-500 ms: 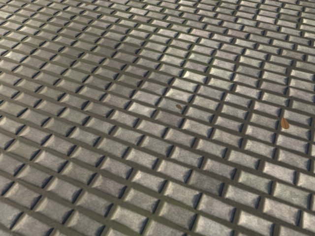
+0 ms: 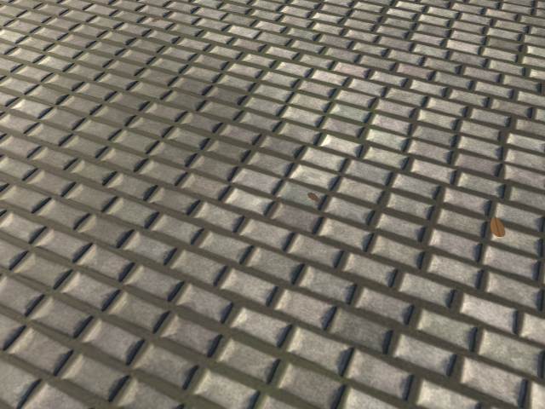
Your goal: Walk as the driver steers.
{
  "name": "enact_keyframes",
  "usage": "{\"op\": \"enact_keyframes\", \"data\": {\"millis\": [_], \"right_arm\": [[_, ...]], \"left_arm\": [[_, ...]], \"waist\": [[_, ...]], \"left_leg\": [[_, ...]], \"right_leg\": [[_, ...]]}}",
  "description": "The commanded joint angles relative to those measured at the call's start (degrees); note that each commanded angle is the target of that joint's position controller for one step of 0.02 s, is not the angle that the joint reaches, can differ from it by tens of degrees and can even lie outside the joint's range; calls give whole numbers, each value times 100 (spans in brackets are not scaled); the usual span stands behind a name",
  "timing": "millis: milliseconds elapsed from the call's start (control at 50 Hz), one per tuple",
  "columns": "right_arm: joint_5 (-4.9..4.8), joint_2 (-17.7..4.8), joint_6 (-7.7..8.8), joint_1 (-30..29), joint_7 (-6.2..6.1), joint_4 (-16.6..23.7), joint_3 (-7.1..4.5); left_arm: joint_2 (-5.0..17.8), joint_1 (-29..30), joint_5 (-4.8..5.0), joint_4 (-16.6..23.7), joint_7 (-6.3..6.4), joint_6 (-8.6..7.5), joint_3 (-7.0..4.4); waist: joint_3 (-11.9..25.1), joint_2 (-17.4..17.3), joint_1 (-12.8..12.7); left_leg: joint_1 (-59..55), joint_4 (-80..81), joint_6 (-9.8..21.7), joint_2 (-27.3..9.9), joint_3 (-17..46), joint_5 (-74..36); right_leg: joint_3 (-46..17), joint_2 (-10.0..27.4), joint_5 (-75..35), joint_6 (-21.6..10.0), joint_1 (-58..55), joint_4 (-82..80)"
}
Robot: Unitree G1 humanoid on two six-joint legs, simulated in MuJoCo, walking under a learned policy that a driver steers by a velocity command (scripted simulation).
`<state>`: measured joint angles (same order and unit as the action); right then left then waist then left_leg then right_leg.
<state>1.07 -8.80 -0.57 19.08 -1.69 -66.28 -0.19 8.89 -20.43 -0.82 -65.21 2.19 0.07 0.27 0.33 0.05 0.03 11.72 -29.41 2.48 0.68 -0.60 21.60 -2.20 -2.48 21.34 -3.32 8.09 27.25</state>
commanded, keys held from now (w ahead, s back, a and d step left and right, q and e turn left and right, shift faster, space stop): w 1.00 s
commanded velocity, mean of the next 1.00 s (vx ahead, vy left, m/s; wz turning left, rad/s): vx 0.43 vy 0.00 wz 0.00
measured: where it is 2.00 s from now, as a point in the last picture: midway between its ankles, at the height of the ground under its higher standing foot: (264, 262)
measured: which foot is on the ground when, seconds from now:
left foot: down 0.00-0.60, up 0.62-1.00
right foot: down 0.00-0.16, up 0.18-0.56, down 0.58-1.00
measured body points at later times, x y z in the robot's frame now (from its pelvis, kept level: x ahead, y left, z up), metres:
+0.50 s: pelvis +0.19 +0.03 -0.01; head +0.23 +0.04 +0.44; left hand +0.36 +0.25 -0.14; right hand +0.05 -0.17 -0.14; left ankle +0.02 +0.10 -0.74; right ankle +0.34 -0.06 -0.71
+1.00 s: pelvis +0.48 +0.02 +0.00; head +0.51 +0.02 +0.45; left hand +0.38 +0.24 -0.14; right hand +0.64 -0.19 -0.13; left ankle +0.65 +0.16 -0.69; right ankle +0.37 -0.03 -0.74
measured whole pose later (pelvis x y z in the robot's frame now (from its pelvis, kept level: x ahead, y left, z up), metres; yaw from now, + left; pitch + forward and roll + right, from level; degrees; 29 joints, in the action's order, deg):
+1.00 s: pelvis +0.48 +0.02 +0.00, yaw +0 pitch +0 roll -1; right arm 1.2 -10.4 2.1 3.1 1.8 -52.3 -1.9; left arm 8.8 -27.4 -0.8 -62.4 0.4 -6.0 -1.2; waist -3.1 -1.6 -3.5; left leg 35.9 -38.9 2.4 -5.2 -3.2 0.6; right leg 4.7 -5.7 14.9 -5.5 -4.1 10.1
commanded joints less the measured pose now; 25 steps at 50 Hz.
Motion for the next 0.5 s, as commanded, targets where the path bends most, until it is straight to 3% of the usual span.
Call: {"op": "enact_keyframes", "data": {"millis": [20, 40, 80, 120, 140, 160, 180, 200, 220, 240, 260, 300, 360, 440, 500], "right_arm": [[61, -238, 114, -124, 62, 385, -49], [105, -167, 185, -250, 98, 501, -37], [104, -331, 326, -452, 158, 711, -86], [28, -271, 440, 31, 209, 671, -108], [-28, -230, 486, 684, 198, 449, -132], [-14, -453, 530, 1424, 143, 228, -217], [-19, -1150, 534, 2250, 114, 35, -424], [-23, -1108, 467, 2330, 110, -38, -436], [18, -837, 466, 1793, 118, 150, -359], [40, -736, 493, 1373, 128, 307, -323], [39, -669, 526, 1140, 122, 394, -288], [6, -514, 602, 1124, 100, 363, -208], [-19, -464, 652, 1462, 76, 220, -135], [-6, -506, 671, 1436, 46, 231, -73], [-8, -708, 718, 1394, 24, 205, -98]], "left_arm": [[701, -738, -6, 48, -4, -46, -193], [856, -905, -15, 0, -5, -70, -266], [925, -842, -27, 42, -31, -123, -337], [918, -452, 1, 165, -52, -174, -367], [811, -88, 33, 291, -61, -202, -355], [589, 280, 30, 480, -84, -277, -302], [197, 527, 50, 757, -145, -366, -203], [618, 617, -158, 832, -181, -400, -288], [584, 593, -208, 778, -228, -423, -302], [414, 494, -136, 718, -277, -460, -269], [390, 517, -104, 718, -325, -473, -280], [433, 560, -123, 748, -381, -406, -319], [379, 1018, -109, 961, -394, -307, -321], [226, 2142, -36, 1431, -402, -278, -207], [415, 2102, -3, 1516, -344, -268, -238]], "waist": [[-1200, 582, -234], [-1130, 869, -292], [-1132, 780, -260], [-1146, 719, 110], [-1096, 537, 442], [-988, -100, 753], [-708, -1656, 1010], [-869, -1228, 817], [-1033, -443, 507], [-1006, -216, 307], [-960, -158, 182], [-827, -349, 78], [-744, -471, 77], [-989, -600, 200], [-825, -731, 49]], "left_leg": [[1333, -253, 221, -3, 122, 980], [1565, -703, 178, 74, -193, 428], [1558, -909, 213, -89, -218, 245], [626, -171, 301, -64, -272, 189], [-503, 399, 330, 49, -251, -44], [-1653, 1002, 405, -409, 553, 101], [-2438, 1986, 837, -1634, 2761, 1251], [-2279, 2059, 1037, -2201, 3450, 885], [-1902, 1960, 1012, -2073, 2996, 421], [-1631, 2007, 941, -1866, 2508, -121], [-1492, 2114, 878, -1680, 2093, -418], [-1506, 2126, 754, -1356, 1395, -1623], [-1569, 1955, 711, -1161, 747, -3436], [-1043, 2049, 667, -957, 310, -4124], [-1101, 1737, 621, -1117, 183, -5520]], "right_leg": [[-1757, 1088, 2463, -753, 451, -1376], [-2266, 1474, 2488, -956, 126, -1682], [-2506, 1761, 2111, -1126, 180, -1836], [-2042, 1549, 1676, -984, 754, -1511], [-1559, 1205, 1300, -773, 1437, -1120], [-856, 715, 706, -509, 2296, -115], [353, -146, 473, -182, 3277, 1852], [361, 54, 830, -199, 3728, 2983], [165, 343, 424, -242, 3736, 3495], [115, 488, -30, -222, 3576, 3611], [134, 593, -345, -189, 3460, 3559], [333, 598, -680, -81, 3347, 3423], [654, 463, -940, 11, 3452, 3131], [1025, 241, -1441, 0, 2841, 1519], [1179, -4, -1536, -268, 1871, 850]]}}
